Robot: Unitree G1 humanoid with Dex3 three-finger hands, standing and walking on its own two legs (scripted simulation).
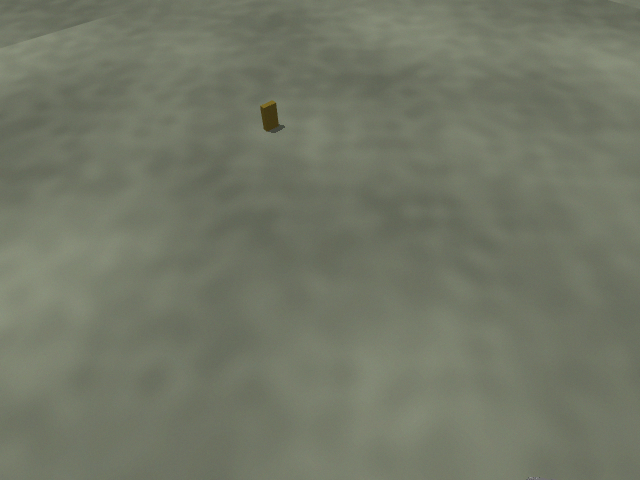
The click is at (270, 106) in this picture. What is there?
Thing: carton on end
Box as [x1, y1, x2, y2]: [260, 100, 278, 131]
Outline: 272,100 260,106 263,127 267,131 278,125 275,102
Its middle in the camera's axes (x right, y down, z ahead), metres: -0.27 -0.66 +2.04
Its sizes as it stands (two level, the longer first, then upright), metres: 0.079 0.031 0.142
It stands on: the floor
